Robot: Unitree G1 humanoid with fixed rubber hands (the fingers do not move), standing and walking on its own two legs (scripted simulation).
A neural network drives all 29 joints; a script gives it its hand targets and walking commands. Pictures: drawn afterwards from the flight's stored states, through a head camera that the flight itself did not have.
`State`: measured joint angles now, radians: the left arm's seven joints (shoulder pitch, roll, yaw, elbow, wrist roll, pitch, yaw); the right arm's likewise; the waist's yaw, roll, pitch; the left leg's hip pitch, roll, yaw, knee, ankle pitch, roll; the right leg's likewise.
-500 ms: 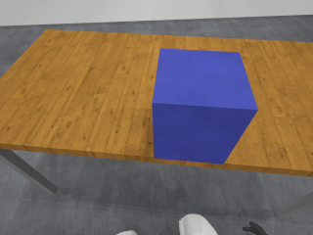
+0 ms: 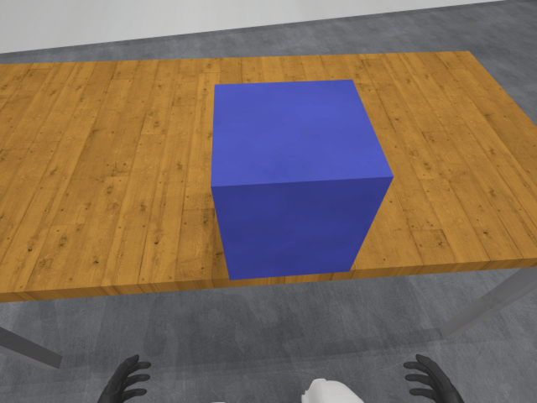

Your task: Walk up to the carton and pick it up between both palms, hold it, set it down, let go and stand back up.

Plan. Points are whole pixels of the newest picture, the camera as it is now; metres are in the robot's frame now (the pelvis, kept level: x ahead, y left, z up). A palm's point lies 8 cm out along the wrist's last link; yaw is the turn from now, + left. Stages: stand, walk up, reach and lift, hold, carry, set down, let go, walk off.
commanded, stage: walk up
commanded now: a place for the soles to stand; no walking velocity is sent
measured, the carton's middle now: (287, 185) +0.42 -0.02 +0.07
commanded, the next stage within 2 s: none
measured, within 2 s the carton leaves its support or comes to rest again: neither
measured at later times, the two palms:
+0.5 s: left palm out of the picture +0.08 +0.25 -0.09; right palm out of the picture +0.08 -0.28 -0.10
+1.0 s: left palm (153, 372) +0.18 +0.20 -0.10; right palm out of the picture +0.08 -0.31 -0.10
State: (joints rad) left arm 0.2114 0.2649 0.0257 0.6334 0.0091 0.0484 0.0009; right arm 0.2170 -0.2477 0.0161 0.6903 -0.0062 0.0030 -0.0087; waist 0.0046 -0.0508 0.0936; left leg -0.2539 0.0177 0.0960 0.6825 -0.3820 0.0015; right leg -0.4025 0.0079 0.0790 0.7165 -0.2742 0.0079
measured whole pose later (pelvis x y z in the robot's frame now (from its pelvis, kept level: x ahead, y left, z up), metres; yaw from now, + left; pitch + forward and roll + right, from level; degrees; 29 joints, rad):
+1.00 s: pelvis +0.05 -0.04 +0.00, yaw -3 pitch -2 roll -1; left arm 0.23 0.24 0.02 0.67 0.02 0.03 -0.01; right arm 0.37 -0.27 -0.03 0.70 -0.01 0.01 -0.03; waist -0.01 0.00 0.06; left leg -0.19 0.05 -0.01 0.67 -0.47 -0.01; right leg -0.31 0.12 0.05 0.65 -0.31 -0.07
